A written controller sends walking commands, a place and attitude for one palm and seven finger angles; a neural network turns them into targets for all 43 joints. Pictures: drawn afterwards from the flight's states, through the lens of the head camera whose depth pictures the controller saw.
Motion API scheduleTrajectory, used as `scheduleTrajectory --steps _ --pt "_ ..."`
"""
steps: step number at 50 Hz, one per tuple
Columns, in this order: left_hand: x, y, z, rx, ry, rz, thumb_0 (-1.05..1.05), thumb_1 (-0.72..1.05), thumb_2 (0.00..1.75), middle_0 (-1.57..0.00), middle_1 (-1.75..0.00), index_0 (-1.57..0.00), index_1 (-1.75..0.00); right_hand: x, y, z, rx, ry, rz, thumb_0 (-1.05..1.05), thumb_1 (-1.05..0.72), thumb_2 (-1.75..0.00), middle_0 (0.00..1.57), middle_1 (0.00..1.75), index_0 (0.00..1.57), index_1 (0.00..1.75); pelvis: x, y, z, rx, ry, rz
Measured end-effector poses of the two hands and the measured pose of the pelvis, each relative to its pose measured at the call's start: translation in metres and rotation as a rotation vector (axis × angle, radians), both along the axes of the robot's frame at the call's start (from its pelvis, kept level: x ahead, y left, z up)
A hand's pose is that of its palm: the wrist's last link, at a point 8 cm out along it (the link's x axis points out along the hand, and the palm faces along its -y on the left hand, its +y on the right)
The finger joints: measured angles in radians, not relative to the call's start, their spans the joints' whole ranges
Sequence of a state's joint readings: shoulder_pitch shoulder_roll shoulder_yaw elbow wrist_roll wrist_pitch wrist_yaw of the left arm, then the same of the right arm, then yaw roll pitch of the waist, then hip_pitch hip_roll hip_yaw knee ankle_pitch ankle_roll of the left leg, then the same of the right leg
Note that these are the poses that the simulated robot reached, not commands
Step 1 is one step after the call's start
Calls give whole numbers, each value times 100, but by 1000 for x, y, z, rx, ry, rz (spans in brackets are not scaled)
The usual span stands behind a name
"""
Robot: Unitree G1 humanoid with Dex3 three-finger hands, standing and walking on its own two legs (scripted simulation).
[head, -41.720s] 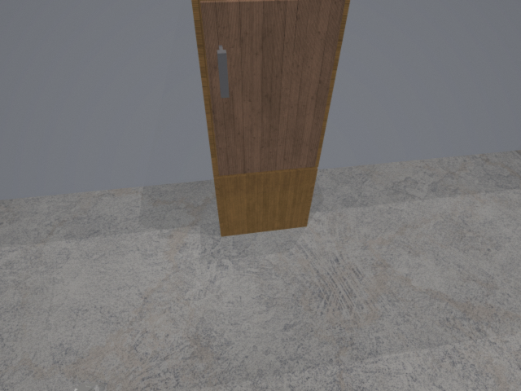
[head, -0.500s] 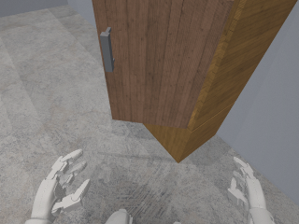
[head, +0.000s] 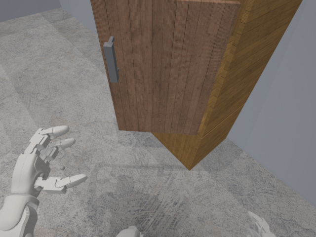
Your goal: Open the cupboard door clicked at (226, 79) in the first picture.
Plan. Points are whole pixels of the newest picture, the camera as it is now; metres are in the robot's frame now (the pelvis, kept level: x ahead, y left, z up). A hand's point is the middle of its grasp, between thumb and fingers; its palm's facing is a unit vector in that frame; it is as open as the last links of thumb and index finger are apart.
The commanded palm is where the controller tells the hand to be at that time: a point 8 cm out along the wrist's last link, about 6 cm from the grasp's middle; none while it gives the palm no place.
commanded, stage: raise the hand with hooked fingers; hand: left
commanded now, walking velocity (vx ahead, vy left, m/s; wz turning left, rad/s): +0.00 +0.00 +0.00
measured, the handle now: (113, 59) +0.59 +0.18 +0.12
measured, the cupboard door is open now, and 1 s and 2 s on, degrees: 46 46 46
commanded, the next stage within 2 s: move the hooked fingers beside the handle in 1.12 s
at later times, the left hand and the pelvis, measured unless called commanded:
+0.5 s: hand (44, 140) +0.29 +0.26 +0.13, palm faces +0.03 -1.00 -0.04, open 13.9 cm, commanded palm +0.26 +0.31 +0.13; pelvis +0.01 +0.00 +0.02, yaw +1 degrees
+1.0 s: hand (51, 128) +0.31 +0.25 +0.14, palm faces +0.05 -1.00 -0.03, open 14.0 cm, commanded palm +0.28 +0.30 +0.14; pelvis +0.01 -0.02 +0.03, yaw +0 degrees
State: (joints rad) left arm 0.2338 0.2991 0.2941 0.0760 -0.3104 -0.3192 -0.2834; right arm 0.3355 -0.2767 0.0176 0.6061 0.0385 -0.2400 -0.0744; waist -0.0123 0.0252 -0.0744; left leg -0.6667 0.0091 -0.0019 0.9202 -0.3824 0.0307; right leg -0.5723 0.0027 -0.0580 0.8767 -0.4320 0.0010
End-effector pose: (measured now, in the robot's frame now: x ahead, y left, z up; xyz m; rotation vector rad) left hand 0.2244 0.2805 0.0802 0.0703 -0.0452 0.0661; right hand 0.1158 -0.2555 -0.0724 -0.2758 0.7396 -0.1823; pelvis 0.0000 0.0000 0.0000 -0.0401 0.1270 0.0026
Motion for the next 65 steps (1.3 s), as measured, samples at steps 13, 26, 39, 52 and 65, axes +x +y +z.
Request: scheduleTrajectory --steps 13,26,39,52,65 --pt "24 24 35 -20 -34 -5 0 -34 36 -30 -110 -29 -110 64 25 37 26 -181 65 1 -90 -90 20 30 20 30 13 4 14 1 -42 3" --pt "40 37 54 -25 23 -27 -1 -48 30 -30 -119 -30 -119 66 31 34 56 -132 92 1 -90 -89 20 30 20 30 14 -3 24 7 -73 12" --pt "61 32 65 -45 63 -70 -1 -50 30 -30 -120 -30 -120 40 -6 31 29 -79 19 1 -90 -89 20 30 20 30 15 -14 29 19 -74 1" --pt "58 20 63 -41 15 -28 -1 -50 30 -30 -120 -30 -120 40 -15 31 29 -86 14 1 -90 -90 20 30 20 30 14 -23 28 24 -81 -5" --pt "59 22 64 -53 27 -25 -1 -50 30 -31 -120 -30 -120 49 -7 30 51 -104 31 1 -90 -89 20 30 20 30 14 -24 29 27 -79 -2"
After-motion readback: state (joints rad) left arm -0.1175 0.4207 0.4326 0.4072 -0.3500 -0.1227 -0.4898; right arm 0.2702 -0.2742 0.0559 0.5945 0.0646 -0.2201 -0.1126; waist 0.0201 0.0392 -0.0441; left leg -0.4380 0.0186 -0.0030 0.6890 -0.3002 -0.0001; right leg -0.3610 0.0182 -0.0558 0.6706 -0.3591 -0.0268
